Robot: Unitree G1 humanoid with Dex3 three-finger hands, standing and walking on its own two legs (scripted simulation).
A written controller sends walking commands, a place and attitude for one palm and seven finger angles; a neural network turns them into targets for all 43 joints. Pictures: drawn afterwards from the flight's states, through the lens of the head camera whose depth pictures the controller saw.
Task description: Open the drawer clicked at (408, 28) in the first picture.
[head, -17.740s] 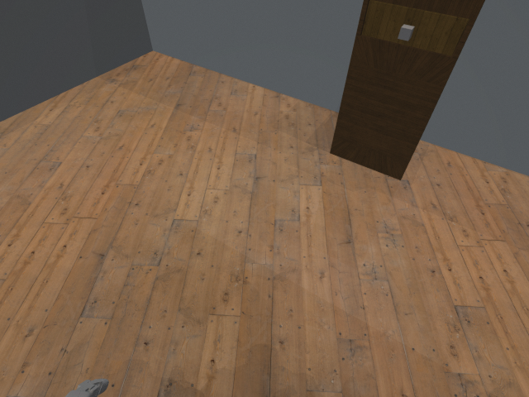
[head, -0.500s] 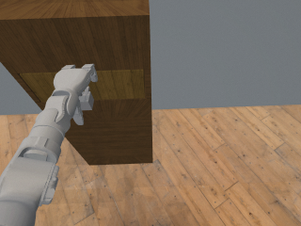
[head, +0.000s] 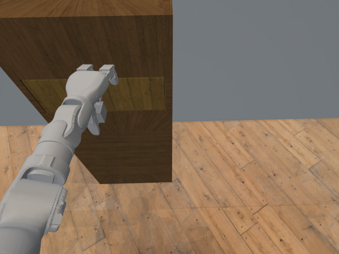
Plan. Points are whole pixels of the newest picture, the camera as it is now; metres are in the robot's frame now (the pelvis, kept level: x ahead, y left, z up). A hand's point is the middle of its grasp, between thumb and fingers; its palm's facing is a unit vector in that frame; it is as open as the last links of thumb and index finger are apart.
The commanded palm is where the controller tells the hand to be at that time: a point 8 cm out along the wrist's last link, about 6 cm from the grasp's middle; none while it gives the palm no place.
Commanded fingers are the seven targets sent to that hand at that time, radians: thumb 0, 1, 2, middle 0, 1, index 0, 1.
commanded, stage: move the hooked fingers above the handle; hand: left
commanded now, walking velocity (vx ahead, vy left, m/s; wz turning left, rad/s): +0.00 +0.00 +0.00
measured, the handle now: (97, 106) +0.51 +0.20 +0.01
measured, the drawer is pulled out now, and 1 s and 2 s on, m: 0.00 0.00 0.00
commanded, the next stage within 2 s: lower the fingers behind the handle in 1.52 s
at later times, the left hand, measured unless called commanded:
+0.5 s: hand (91, 106) +0.46 +0.19 +0.08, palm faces -0.10 -0.02 -0.99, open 13.7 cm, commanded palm +0.45 +0.21 +0.14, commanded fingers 0.00 -0.50 0.30 -0.30 -1.20 -0.30 -1.20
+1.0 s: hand (80, 99) +0.47 +0.22 +0.09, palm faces -0.07 +0.00 -1.00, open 13.6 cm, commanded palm +0.45 +0.23 +0.13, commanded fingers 0.00 -0.50 0.30 -0.30 -1.20 -0.30 -1.20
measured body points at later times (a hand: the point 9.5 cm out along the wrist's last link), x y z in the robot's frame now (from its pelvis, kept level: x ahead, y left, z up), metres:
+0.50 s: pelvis -0.01 -0.01 +0.00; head +0.06 -0.02 +0.45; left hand +0.46 +0.19 +0.13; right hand +0.03 -0.29 -0.13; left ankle -0.03 +0.10 -0.72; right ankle -0.01 -0.12 -0.72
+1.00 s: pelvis -0.02 -0.01 +0.00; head +0.05 -0.03 +0.45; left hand +0.47 +0.21 +0.14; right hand +0.03 -0.28 -0.13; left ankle -0.03 +0.10 -0.72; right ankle -0.01 -0.12 -0.72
